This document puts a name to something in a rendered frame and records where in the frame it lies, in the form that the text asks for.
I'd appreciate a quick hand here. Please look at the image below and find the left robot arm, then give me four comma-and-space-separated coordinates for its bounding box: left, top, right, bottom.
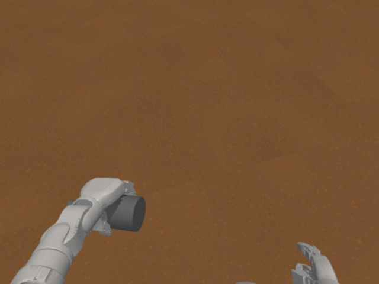
10, 196, 102, 284

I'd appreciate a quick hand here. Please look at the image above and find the bottle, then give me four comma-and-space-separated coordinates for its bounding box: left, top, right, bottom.
67, 195, 146, 232

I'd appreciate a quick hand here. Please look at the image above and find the right robot hand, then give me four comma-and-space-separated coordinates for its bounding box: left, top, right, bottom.
291, 242, 338, 284

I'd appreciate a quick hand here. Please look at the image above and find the left robot hand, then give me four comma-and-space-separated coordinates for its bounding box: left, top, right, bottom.
80, 177, 136, 236

